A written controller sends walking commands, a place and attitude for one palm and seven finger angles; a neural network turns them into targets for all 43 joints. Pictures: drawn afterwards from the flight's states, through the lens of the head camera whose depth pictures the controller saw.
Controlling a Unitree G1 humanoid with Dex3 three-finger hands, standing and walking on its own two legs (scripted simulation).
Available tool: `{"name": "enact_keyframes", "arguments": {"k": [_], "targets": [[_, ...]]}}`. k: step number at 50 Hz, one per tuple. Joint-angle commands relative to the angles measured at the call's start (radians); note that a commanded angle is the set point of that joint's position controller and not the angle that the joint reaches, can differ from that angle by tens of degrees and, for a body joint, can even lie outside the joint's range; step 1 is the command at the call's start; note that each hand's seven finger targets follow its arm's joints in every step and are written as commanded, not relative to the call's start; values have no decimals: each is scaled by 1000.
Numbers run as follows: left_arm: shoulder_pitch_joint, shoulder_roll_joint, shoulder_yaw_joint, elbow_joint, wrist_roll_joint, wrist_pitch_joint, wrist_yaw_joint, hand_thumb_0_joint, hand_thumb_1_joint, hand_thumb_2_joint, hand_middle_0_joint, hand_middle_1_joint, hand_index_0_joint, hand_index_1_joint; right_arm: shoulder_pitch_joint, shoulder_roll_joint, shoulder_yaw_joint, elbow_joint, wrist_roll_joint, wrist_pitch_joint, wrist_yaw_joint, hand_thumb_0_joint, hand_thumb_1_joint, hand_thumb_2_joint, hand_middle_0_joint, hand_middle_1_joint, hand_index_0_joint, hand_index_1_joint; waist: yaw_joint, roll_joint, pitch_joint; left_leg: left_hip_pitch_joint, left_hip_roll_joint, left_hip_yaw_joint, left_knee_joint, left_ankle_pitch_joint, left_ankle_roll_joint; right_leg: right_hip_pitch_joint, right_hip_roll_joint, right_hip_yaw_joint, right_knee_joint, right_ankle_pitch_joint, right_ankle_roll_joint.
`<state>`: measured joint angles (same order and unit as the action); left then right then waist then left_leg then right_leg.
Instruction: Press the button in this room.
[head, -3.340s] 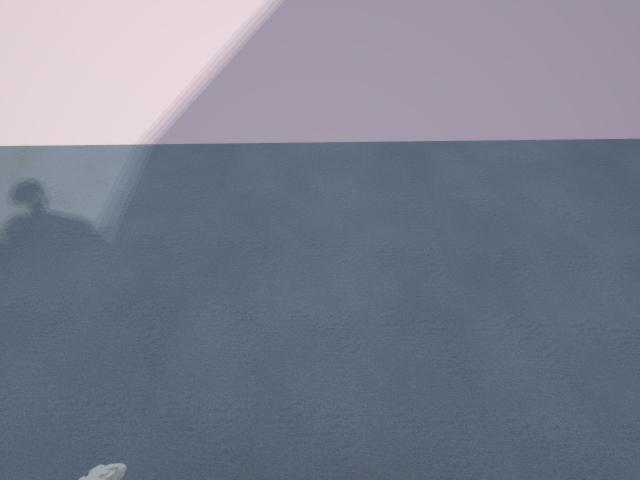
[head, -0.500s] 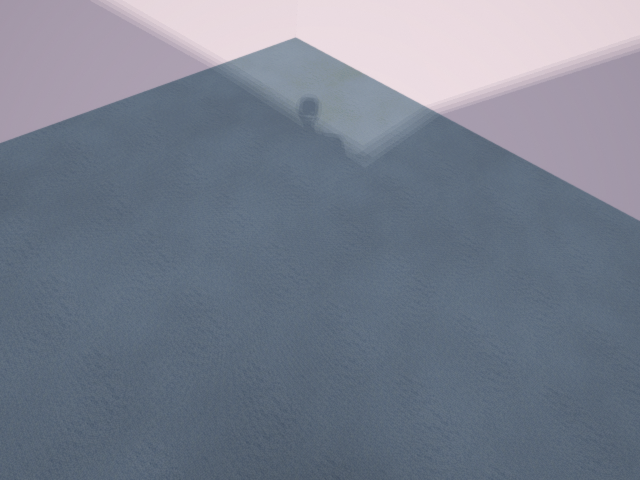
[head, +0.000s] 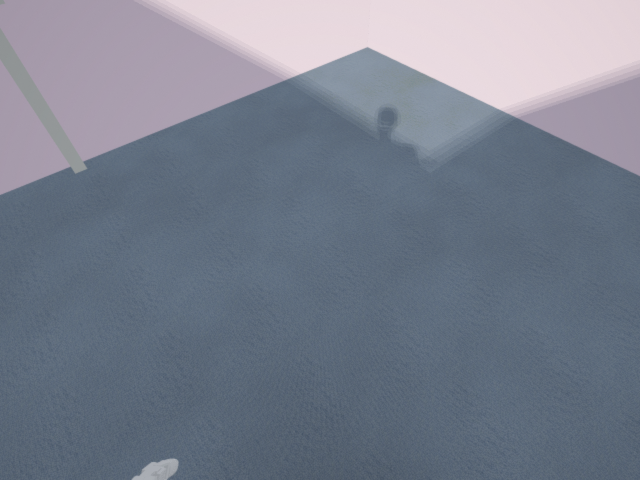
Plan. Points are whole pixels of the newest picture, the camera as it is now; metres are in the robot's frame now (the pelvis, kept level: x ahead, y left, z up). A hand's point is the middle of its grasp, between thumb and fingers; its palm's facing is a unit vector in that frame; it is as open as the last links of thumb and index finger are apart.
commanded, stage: turn or walk to find it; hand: left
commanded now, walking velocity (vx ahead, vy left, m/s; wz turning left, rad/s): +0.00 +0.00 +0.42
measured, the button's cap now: out of the picture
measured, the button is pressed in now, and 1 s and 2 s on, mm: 0 0 0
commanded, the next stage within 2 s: stand and wait in 0.08 s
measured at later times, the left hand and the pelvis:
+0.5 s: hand out of the picture -0.06 +0.23 -0.18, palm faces +0.19 -0.96 -0.21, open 7.4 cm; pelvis -0.02 +0.03 +0.00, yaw +7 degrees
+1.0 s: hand out of the picture -0.09 +0.23 -0.17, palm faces +0.37 -0.90 -0.22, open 7.4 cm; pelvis -0.07 +0.03 +0.00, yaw +20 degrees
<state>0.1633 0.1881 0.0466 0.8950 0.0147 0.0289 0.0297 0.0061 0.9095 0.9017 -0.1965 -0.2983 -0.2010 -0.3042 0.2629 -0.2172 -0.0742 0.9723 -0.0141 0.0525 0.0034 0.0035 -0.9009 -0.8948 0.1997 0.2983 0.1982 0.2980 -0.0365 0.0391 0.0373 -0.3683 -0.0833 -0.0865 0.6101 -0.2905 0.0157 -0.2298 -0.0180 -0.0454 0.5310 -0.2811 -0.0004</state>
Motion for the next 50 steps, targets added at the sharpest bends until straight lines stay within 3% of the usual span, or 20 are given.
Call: {"name": "enact_keyframes", "arguments": {"k": [1, 4, 10, 13, 15, 16, 17, 18, 19, 22, 25, 32, 33, 35, 36, 38, 40, 46, 49, 50], "targets": [[14, 207, 48, -70, 4, -27, 13, 0, 900, 900, -200, -300, -200, -300, -37, -113, -43, -86, -13, 4, 6, 0, -900, -900, 200, 300, 200, 300, 29, -227, 13, -185, 62, -4, 498, -175, -40, -22, -364, 300, -322, -14, -143], [-21, 150, 30, -70, 7, -38, 10, 0, 900, 900, -200, -300, -200, -300, 10, -85, -33, -50, -11, 4, 15, 0, -900, -900, 200, 300, 200, 300, -2, -176, 36, -193, 98, 46, 567, -72, -66, 10, -277, 104, -249, 197, -113], [139, 189, 34, 19, 19, -38, 7, 0, 900, 900, -200, -300, -200, -300, -92, -43, -4, -48, 0, -7, 3, 0, -900, -900, 200, 300, 200, 300, 75, -219, -4, -83, 97, 118, 246, -165, -75, 116, -285, 81, -167, 480, -143], [156, 195, 33, 56, 18, -34, 8, 0, 900, 900, -200, -300, -200, -300, -83, -36, 7, -32, 7, -21, -4, 0, -900, -900, 200, 300, 200, 300, 71, -250, -41, 26, 88, 152, 40, -118, -65, 140, -271, 80, -108, 562, -129], [121, 186, 29, 67, 6, -29, 9, 0, 900, 900, -200, -300, -200, -300, -6, -46, 12, 10, 5, -33, -9, 0, -900, -900, 200, 300, 200, 300, 27, -220, -65, 205, 90, 159, -182, 95, -56, 64, -227, 37, -42, 455, -68], [130, 150, 22, 66, -2, -24, 7, 0, 900, 900, -200, -300, -200, -300, 15, -89, 8, 20, 2, -46, -11, 0, -900, -900, 200, 300, 200, 300, 24, -98, -96, 323, 164, 93, -235, 252, -33, -14, -178, -2, 33, 325, -21], [167, 98, 9, 64, -4, -19, 2, 0, 900, 900, -200, -300, -200, -300, 3, -155, -3, 18, -3, -54, -15, 0, -900, -900, 200, 300, 200, 300, 40, 99, -111, 386, 329, -73, -213, 464, 36, -128, -108, -46, 96, 68, 27], [143, 73, -5, 62, -2, -16, 3, 0, 900, 900, -200, -300, -200, -300, -2, -177, -4, 16, -2, -52, -20, 0, -900, -900, 200, 300, 200, 300, 27, 162, -79, 323, 415, -123, -254, 530, 105, -140, -76, -52, 185, -203, 44], [95, 70, -8, 75, -1, -4, 8, 0, 900, 900, -200, -300, -200, -300, -4, -154, 1, 36, -6, -58, -32, 0, -900, -900, 200, 300, 200, 300, 6, 237, -50, 261, 405, -140, -309, 530, 134, -134, -72, -21, 284, -280, 53], [97, 77, -2, 107, -5, 2, -4, 0, 900, 900, -200, -300, -200, -300, -81, -135, 15, 27, -5, -53, -42, 0, -900, -900, 200, 300, 200, 300, 35, 164, 4, 218, 359, -92, -282, 599, 153, -139, -85, 10, 334, -237, 45], [95, 66, -1, 111, -4, 1, -9, 0, 900, 900, -200, -300, -200, -300, -78, -151, 4, 25, -4, -48, -40, 0, -900, -900, 200, 300, 200, 300, 25, 101, -17, 241, 340, -102, -280, 540, 155, -139, -68, -5, 284, -212, 55], [184, 70, 12, 98, 0, -18, 0, 0, 900, 900, -200, -300, -200, -300, -104, -142, -15, -10, 0, -37, -24, 0, -900, -900, 200, 300, 200, 300, 63, 71, -65, 139, 262, -126, -205, 351, 102, 46, -38, -29, -60, 19, 53], [192, 100, 19, 96, 3, -25, 4, 0, 900, 900, -200, -300, -200, -300, -104, -119, -15, -18, 6, -37, -18, 0, -900, -900, 200, 300, 200, 300, 68, 9, -61, 50, 220, -97, -153, 251, 61, 129, -87, 20, -149, 87, 40], [181, 224, 47, 63, 18, -30, 8, 0, 900, 900, -200, -300, -200, -300, -133, -57, -8, -68, 3, -25, -7, 0, -900, -900, 200, 300, 200, 300, 91, -340, -6, -152, 45, 85, 175, -193, -31, 112, -410, 321, -297, 58, -125], [168, 209, 49, 52, 13, -31, 10, 0, 900, 900, -200, -300, -200, -300, -155, -96, -22, -69, -7, -8, -6, 0, -900, -900, 200, 300, 200, 300, 100, -340, 27, -147, 83, 34, 352, -239, -26, -2, -430, 328, -329, 10, -160], [74, 167, 39, 24, 15, -27, 11, 0, 900, 900, -200, -300, -200, -300, -120, -84, -28, -44, -4, 0, 5, 0, -900, -900, 200, 300, 200, 300, 42, -176, 69, -151, 107, 41, 527, -161, -31, -64, -364, 204, -300, 29, -147], [25, 164, 36, -2, 18, -31, 9, 0, 900, 900, -200, -300, -200, -300, -62, -66, -24, -25, -5, 4, 13, 0, -900, -900, 200, 300, 200, 300, 18, -182, 47, -124, 113, 79, 526, -119, -50, -57, -308, 70, -263, 66, -115], [105, 223, 56, 21, 23, -26, 7, 0, 900, 900, -200, -300, -200, -300, -117, -45, -6, -61, 3, -11, 13, 0, -900, -900, 200, 300, 200, 300, 77, -223, -3, -36, 116, 162, 187, -179, -61, 51, -343, 27, -164, 265, -135], [89, 220, 56, 21, 11, -15, 1, 0, 900, 900, -200, -300, -200, -300, -20, -60, -5, -45, 1, -24, 8, 0, -900, -900, 200, 300, 200, 300, 33, -179, -54, 141, 103, 190, -86, 16, -50, 4, -309, -58, -21, 258, -56], [90, 192, 52, 12, 2, -7, -3, 0, 900, 900, -200, -300, -200, -300, 13, -105, -14, -39, -1, -33, 9, 0, -900, -900, 200, 300, 200, 300, 14, -55, -73, 238, 160, 106, -190, 102, -29, -89, -265, -98, 96, 146, -5]]}}
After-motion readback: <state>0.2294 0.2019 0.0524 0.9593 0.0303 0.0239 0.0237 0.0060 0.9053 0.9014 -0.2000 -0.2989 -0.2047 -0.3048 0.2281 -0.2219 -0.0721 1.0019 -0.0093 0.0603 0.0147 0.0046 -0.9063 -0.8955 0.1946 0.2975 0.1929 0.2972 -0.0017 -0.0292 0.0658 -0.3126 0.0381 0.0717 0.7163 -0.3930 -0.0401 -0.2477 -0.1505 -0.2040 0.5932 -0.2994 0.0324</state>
